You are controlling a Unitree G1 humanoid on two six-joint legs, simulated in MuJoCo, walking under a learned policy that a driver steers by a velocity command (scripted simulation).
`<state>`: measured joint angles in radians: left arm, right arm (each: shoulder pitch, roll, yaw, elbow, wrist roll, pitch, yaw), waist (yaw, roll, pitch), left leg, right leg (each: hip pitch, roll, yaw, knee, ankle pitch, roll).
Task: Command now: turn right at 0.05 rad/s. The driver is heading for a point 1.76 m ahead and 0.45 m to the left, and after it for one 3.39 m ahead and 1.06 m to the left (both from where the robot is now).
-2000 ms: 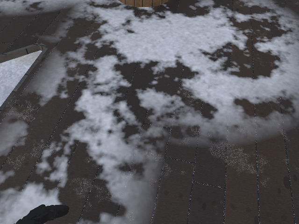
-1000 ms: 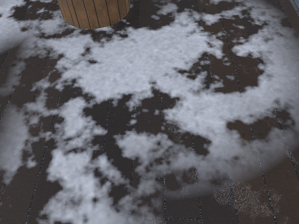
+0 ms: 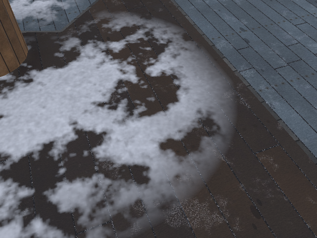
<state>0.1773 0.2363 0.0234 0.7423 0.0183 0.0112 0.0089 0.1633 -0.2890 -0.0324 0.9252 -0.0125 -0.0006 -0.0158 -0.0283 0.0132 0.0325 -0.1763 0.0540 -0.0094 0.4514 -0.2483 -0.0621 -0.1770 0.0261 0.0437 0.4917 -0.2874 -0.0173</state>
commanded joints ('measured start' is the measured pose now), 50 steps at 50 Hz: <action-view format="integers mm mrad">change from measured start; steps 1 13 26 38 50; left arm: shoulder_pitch -8 11 41 63 154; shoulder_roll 142 134 130 116 199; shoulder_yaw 36 33 23 13 49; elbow -39 59 164 237 267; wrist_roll -2 -9 -14 -18 -47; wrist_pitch -14 -16 -15 -15 -46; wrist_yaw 5 8 17 22 21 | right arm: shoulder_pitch -10 10 39 76 78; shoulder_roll -109 -116 -95 -67 7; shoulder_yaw -24 -24 -18 -10 4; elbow -20 69 124 151 111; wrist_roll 2 7 10 10 34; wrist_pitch -10 -8 -1 2 -60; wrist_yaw -7 -21 -30 -34 -9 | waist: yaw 9 8 11 15 47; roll -60 -26 -19 -12 -209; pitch -18 -33 -13 1 132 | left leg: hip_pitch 7 28 15 3 -241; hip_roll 10 11 -1 -11 -43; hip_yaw -7 -2 8 14 48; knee -39 -48 -48 -45 322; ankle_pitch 129 154 150 139 -214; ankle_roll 4 7 16 22 104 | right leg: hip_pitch -20 -3 -13 -23 -132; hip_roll -102 -70 -48 -38 -293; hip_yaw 114 70 37 21 427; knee -126 -111 -104 -103 -316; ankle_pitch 182 244 226 199 -587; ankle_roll -36 -30 -15 -7 -208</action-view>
